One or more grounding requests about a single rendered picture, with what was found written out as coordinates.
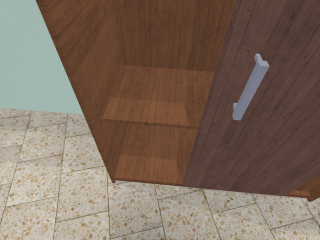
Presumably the wardrobe door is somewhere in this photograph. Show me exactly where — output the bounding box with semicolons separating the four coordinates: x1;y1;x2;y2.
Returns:
295;174;320;192
183;0;320;197

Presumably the handle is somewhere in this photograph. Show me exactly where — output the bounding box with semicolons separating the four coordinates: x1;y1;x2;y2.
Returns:
232;53;269;121

